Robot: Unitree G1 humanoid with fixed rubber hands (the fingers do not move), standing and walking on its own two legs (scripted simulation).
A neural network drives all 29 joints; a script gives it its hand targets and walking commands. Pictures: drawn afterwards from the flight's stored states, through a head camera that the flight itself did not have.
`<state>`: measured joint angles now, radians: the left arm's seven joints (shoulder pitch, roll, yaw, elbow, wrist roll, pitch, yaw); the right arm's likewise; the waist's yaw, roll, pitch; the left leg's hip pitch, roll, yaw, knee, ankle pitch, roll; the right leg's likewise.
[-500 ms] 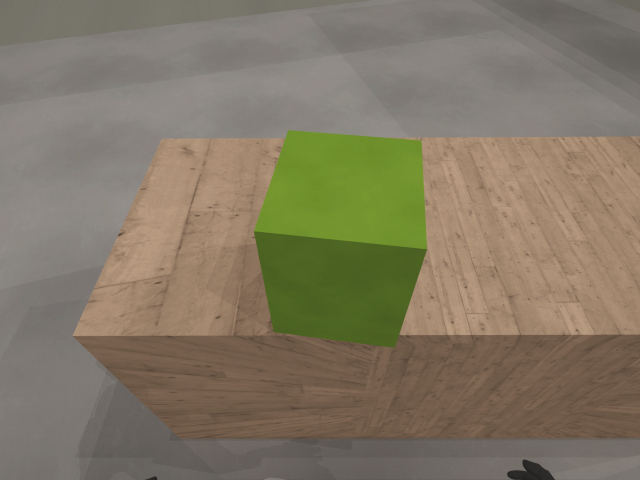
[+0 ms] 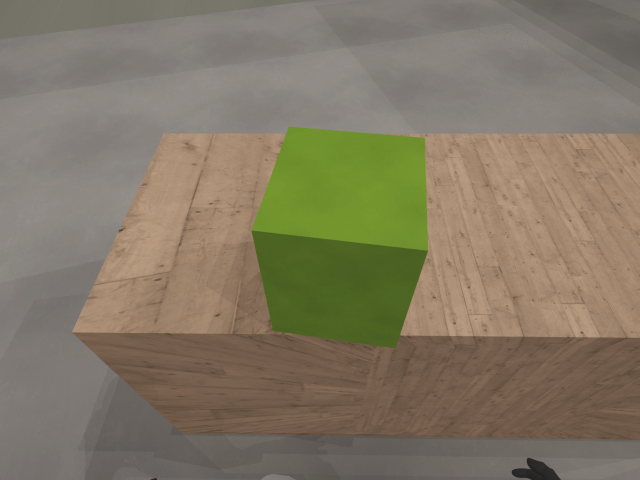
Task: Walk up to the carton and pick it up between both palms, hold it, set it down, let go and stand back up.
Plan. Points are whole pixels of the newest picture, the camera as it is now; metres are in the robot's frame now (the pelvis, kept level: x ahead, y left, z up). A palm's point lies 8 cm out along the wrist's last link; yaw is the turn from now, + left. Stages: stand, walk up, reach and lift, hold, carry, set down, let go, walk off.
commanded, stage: reach and lift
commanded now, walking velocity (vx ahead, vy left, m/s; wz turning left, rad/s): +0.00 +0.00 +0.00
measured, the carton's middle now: (343, 240) +0.44 +0.00 +0.01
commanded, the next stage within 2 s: none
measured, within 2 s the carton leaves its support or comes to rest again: neither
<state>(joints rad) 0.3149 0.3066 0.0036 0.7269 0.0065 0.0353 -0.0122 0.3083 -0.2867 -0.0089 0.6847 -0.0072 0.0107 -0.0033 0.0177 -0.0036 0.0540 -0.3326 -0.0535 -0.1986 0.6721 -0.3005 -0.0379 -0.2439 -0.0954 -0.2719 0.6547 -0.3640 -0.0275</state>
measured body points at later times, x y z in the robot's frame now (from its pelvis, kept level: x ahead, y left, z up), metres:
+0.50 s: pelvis +0.00 -0.01 +0.01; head +0.02 +0.01 +0.46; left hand +0.21 +0.22 -0.09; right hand +0.14 -0.27 -0.06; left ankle +0.04 +0.14 -0.72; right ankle +0.00 -0.10 -0.72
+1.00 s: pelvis +0.03 +0.02 +0.02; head +0.03 +0.05 +0.47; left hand +0.24 +0.22 -0.05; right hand +0.16 -0.22 -0.04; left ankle +0.04 +0.14 -0.72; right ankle +0.00 -0.10 -0.72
